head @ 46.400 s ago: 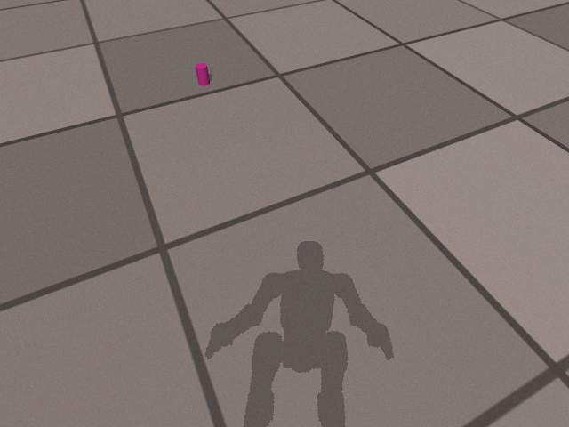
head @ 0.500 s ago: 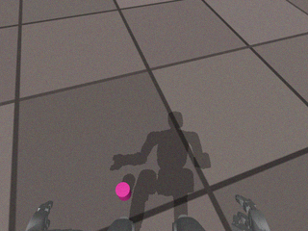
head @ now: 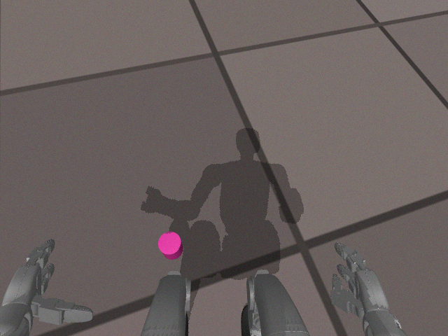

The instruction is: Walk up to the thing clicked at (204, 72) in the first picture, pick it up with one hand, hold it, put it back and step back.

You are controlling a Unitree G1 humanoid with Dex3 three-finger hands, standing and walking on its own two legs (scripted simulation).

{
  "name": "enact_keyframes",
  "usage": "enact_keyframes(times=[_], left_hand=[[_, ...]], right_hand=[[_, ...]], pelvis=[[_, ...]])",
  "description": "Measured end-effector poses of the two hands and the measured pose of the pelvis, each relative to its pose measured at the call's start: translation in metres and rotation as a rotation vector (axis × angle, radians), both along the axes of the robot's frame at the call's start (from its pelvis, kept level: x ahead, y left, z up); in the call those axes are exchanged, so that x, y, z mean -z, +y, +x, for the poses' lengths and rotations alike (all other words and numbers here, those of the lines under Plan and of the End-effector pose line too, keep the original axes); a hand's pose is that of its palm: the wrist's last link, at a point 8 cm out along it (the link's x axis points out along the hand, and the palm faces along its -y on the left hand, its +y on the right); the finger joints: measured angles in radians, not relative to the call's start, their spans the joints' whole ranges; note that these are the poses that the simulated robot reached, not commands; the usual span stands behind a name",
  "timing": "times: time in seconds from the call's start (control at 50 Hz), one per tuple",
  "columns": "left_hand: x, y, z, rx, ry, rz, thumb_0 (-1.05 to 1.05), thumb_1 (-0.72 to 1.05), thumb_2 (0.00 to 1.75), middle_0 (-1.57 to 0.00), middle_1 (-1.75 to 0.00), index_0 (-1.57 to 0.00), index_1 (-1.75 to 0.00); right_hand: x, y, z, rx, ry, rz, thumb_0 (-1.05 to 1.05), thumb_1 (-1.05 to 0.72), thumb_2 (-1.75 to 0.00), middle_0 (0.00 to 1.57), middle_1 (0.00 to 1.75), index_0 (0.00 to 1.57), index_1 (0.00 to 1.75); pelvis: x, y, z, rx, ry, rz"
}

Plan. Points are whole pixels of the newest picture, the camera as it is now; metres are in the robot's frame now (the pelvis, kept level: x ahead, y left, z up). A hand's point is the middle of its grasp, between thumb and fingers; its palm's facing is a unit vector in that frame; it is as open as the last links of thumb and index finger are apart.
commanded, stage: go down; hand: left
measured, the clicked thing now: (171, 246) +0.36 +0.15 -0.57
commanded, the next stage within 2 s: approach in 2.00 s
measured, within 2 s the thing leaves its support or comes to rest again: neither
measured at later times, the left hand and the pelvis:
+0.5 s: hand (69, 260) +0.26 +0.32 -0.19, palm faces +0.05 -0.98 -0.19, open 17.1 cm; pelvis -0.06 -0.01 -0.14, yaw -1 degrees
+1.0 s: hand (72, 249) +0.29 +0.34 -0.23, palm faces +0.02 -0.99 -0.14, open 17.1 cm; pelvis -0.07 -0.01 -0.21, yaw -3 degrees
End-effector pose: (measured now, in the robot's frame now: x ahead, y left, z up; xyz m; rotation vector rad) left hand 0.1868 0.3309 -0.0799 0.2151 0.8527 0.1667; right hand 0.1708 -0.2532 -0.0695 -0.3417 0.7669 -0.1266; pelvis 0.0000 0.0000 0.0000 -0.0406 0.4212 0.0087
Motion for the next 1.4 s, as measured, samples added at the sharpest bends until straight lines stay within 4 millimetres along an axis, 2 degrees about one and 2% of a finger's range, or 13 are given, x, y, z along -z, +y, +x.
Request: enact_keyframes(times=[0.12,0.22,0.34,0.42,0.64,0.84,1.0,1.4], left_hand=[[0.031,0.010,0.032,0.067,-0.172,-0.014,-0.01,-0.46,0.11,-0.07,-0.13,-0.07,-0.13],[0.054,0.016,0.036,0.076,-0.211,-0.024,-0.01,-0.50,0.07,-0.07,-0.10,-0.07,-0.09],[0.071,0.028,0.033,0.058,-0.282,-0.026,-0.01,-0.51,0.05,-0.06,-0.07,-0.07,-0.07],[0.082,0.038,0.040,0.069,-0.332,-0.030,-0.01,-0.48,0.05,-0.05,-0.06,-0.06,-0.05],[0.109,0.047,0.075,0.130,-0.420,-0.078,-0.01,-0.42,0.06,-0.03,-0.05,-0.04,-0.04],[0.127,0.058,0.074,0.120,-0.477,-0.085,-0.01,-0.42,0.08,-0.02,-0.07,-0.03,-0.06],[0.140,0.061,0.085,0.143,-0.541,-0.094,-0.01,-0.44,0.08,-0.02,-0.08,-0.04,-0.06],[0.159,0.072,0.099,0.163,-0.591,-0.117,-0.01,-0.52,0.07,-0.02,-0.10,-0.05,-0.08]], right_hand=[[0.059,-0.011,-0.012,-0.007,0.067,-0.019,0.01,-0.85,-0.88,0.20,0.30,0.21,0.30],[0.101,-0.012,-0.026,-0.004,0.122,0.003,0.01,-0.86,-0.88,0.20,0.30,0.21,0.30],[0.134,-0.010,-0.045,-0.020,0.169,0.018,0.01,-0.87,-0.89,0.20,0.30,0.21,0.30],[0.151,-0.014,-0.055,-0.027,0.182,0.000,0.01,-0.87,-0.89,0.20,0.30,0.21,0.30],[0.179,-0.025,-0.075,-0.011,0.208,-0.054,0.01,-0.87,-0.89,0.20,0.30,0.21,0.30],[0.210,-0.026,-0.084,-0.026,0.246,-0.062,0.01,-0.87,-0.89,0.20,0.30,0.21,0.30],[0.233,-0.027,-0.083,-0.058,0.245,-0.079,0.01,-0.87,-0.89,0.21,0.30,0.21,0.30],[0.257,-0.028,-0.109,-0.054,0.295,-0.105,0.01,-0.88,-0.89,0.21,0.30,0.21,0.30]], pelvis=[[0.049,-0.001,-0.013,0.006,0.068,-0.004],[0.079,-0.003,-0.025,0.011,0.097,-0.005],[0.104,-0.007,-0.041,0.011,0.114,-0.003],[0.122,-0.009,-0.050,0.011,0.123,-0.007],[0.157,-0.004,-0.057,0.024,0.143,-0.029],[0.184,-0.004,-0.062,0.028,0.145,-0.028],[0.208,-0.006,-0.068,0.029,0.133,-0.031],[0.238,0.000,-0.075,0.035,0.118,-0.047]])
